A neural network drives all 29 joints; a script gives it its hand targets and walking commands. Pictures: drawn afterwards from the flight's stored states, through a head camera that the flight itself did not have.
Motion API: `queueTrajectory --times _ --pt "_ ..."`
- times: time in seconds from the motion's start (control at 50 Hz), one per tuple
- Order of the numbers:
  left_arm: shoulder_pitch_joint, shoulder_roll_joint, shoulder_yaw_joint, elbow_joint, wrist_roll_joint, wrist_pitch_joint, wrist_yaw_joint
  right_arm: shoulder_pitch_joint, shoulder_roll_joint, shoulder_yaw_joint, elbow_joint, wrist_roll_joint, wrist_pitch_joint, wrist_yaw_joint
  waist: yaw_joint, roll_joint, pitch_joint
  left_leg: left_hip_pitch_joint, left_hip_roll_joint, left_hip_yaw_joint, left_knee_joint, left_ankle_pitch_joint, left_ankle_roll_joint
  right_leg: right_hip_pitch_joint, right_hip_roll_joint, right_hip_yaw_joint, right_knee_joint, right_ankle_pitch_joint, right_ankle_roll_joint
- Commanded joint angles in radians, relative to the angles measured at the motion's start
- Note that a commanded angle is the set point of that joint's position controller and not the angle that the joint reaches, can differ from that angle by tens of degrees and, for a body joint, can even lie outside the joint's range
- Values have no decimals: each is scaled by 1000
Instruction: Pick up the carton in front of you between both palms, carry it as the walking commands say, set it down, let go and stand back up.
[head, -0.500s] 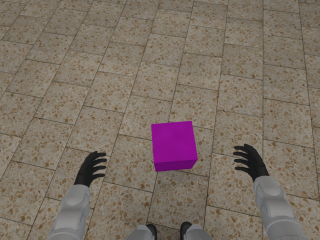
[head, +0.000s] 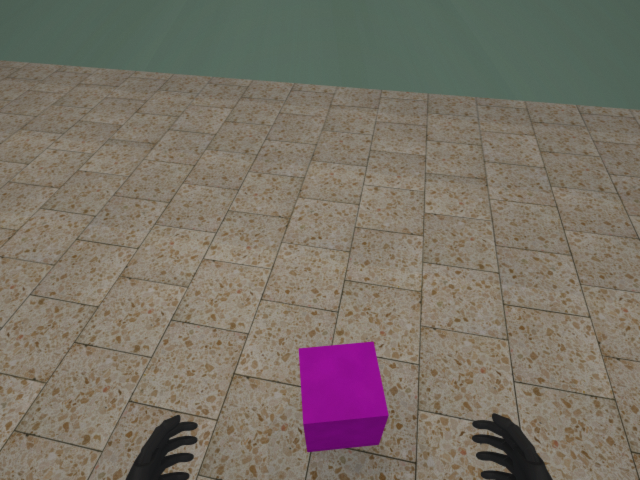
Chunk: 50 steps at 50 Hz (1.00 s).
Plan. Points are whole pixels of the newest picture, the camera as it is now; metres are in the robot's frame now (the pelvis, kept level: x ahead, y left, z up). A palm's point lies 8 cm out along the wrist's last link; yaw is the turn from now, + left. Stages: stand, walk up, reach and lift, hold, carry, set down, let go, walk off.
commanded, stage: let go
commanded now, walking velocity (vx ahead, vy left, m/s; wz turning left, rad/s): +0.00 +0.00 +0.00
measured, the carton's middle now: (339, 397) +0.48 -0.03 -0.65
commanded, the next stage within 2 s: stand in 0.24 s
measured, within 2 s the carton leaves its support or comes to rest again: neither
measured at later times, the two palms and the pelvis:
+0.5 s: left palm out of the picture +0.14 +0.29 -0.09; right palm out of the picture +0.13 -0.29 -0.08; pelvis +0.00 +0.00 -0.01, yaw +1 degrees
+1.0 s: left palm out of the picture +0.13 +0.30 -0.09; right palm out of the picture +0.13 -0.29 -0.09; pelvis +0.00 +0.00 +0.00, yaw +1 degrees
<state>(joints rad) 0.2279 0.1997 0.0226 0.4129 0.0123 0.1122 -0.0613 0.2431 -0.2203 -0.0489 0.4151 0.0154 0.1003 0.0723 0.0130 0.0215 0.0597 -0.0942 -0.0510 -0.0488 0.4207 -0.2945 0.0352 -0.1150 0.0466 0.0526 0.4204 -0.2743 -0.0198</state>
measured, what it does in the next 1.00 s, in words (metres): stands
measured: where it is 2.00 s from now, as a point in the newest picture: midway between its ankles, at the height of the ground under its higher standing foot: outside the picture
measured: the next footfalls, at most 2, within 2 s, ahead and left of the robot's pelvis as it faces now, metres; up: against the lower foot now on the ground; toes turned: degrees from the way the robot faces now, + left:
none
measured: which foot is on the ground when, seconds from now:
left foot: down 0.00-1.00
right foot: down 0.00-1.00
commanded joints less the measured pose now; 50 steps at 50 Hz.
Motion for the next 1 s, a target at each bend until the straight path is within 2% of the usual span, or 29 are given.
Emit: queueTrajectory --times 0.0,0.02,0.04,0.06,0.08,0.12,0.14,0.16,0.18,0.2,0.22,0.26,0.3,0.34,0.36,0.4,0.48,0.54,0.6,0.64,0.66,0.78,0.8,0.82,0.86,0.9,0.94,0.96,0.98 --pt "8 107 60 -76 8 10 3 11 -91 -34 -61 -14 16 -12 23 11 -61 -50 34 -4 -44 345 -47 102 -19 -7 -21 303 35" --pt "-5 78 -8 -56 -16 3 -4 -9 -126 -49 -121 -26 8 -22 -52 -69 -14 -22 31 2 -31 281 -42 58 -12 -10 -17 345 43" --pt "-42 131 43 -96 1 9 0 -5 -71 -10 -51 8 27 -17 2 34 3 -95 31 -1 -59 215 -46 86 -21 -13 -8 261 33" --pt "20 73 32 -59 -22 27 1 -32 -125 -14 -94 -35 28 -13 36 -75 25 -89 34 -9 -57 219 -44 111 -14 -15 -17 194 27" --pt "-78 91 22 -131 -1 14 -8 -110 -123 -41 -157 -17 18 -7 -8 -31 -4 -58 28 2 -57 228 -37 38 -17 -23 -32 232 39" --pt "-98 111 53 -116 16 27 -8 -62 -51 -18 -105 14 30 -18 -9 2 -52 -80 22 2 -34 257 -41 89 -36 14 -14 340 32" --pt "-60 147 54 -95 -16 29 -5 -42 -136 -28 -135 -30 28 -14 0 -96 -27 -43 27 13 -43 243 -33 95 -19 -23 -24 302 45" --pt "-136 140 24 -177 -5 72 4 -38 -70 -13 -45 17 10 -30 -23 13 -64 -129 2 30 -27 99 -43 152 -30 -1 5 211 18" --pt "-57 131 16 -111 -10 95 16 -33 -75 -14 -64 20 -8 -38 -5 -98 -21 -143 -1 23 -9 150 -42 100 -41 4 7 332 39" --pt "-56 117 -1 -110 -20 100 16 23 -54 11 -42 37 0 -35 -39 -49 -12 -113 1 16 -17 90 -34 55 -49 2 7 263 38" --pt "-86 261 77 4 13 12 70 -95 -170 -33 60 -59 -22 -67 41 -110 -40 -170 43 -14 49 143 -82 -70 -103 38 -8 182 44" --pt "-115 239 59 42 29 -54 75 -26 -196 -41 60 -59 -60 -87 -34 -67 -54 -144 59 -59 53 48 -50 -134 -115 73 -4 -31 5" --pt "-120 251 57 94 36 -85 86 -42 -195 -40 112 -56 -77 -89 -16 -34 -84 -136 76 -85 34 47 -45 -123 -100 71 -8 -32 -2" --pt "-98 221 53 130 22 -103 68 -86 -177 -32 97 -56 -83 -82 15 -36 -95 -185 78 -78 58 126 -43 -80 -99 62 4 91 15" --pt "-112 247 51 168 23 -99 75 -53 -197 -46 127 -47 -83 -86 -22 -22 -49 -139 84 -89 19 141 -46 -104 -105 86 13 126 4" --pt "-107 232 52 185 22 -112 69 -23 -221 -40 154 -55 -99 -100 -19 37 -105 -122 102 -103 30 218 -33 -45 -115 88 29 177 2" --pt "-115 304 64 232 22 -117 84 -59 -239 -46 172 -46 -95 -102 -27 -31 -184 -92 116 -110 50 327 -35 7 -116 68 47 333 -2" --pt "-95 282 54 250 24 -125 83 -44 -230 -39 202 -48 -97 -105 -10 -39 -147 -93 107 -92 47 370 -29 14 -106 73 66 360 -1" --pt "-97 306 57 284 16 -109 87 -30 -274 -42 221 -40 -102 -107 -19 41 -134 -77 116 -83 45 417 -36 -2 -118 78 46 371 -2" --pt "-129 302 59 288 11 -117 85 -49 -264 -40 232 -41 -115 -107 -10 -33 -168 -80 126 -100 26 482 -49 53 -106 50 79 430 -4" --pt "-121 271 48 293 10 -116 87 -23 -251 -40 235 -43 -120 -107 -13 0 -170 -66 143 -117 17 532 -45 42 -115 56 94 395 -12" --pt "-132 279 37 326 9 -120 83 -73 -288 -31 277 -42 -126 -108 -13 -35 -141 -57 114 -89 4 396 -35 10 -115 67 28 331 -6" --pt "-134 303 45 330 21 -121 88 -77 -281 -31 264 -36 -122 -101 -10 17 -95 -73 103 -104 -7 367 -26 -12 -107 78 15 299 -10" --pt "-128 312 41 338 17 -124 85 -72 -256 -28 281 -44 -113 -101 -9 -56 -80 -94 117 -103 -34 277 -36 -21 -122 57 11 225 -7" --pt "-123 300 37 349 6 -124 85 -68 -274 -23 296 -41 -122 -104 -17 -55 -130 -57 129 -128 -48 287 -25 -4 -133 85 -4 206 -3" --pt "-121 315 46 367 15 -128 91 -80 -277 -21 315 -38 -115 -111 0 47 -100 -73 127 -102 -36 441 -32 25 -133 90 19 369 -16" --pt "-103 300 30 364 9 -136 95 -93 -288 -16 330 -29 -122 -106 13 -41 -140 -54 130 -118 -16 407 -24 33 -129 95 -2 363 -8" --pt "-132 324 31 384 15 -130 89 -109 -274 -28 337 -36 -122 -106 -19 -68 -113 -32 122 -108 -41 348 -28 -18 -127 74 1 325 -6" --pt "-121 311 30 388 9 -127 91 -97 -271 -14 355 -36 -122 -105 -14 -33 -114 -28 123 -110 -25 358 -22 -2 -136 109 -12 327 -24"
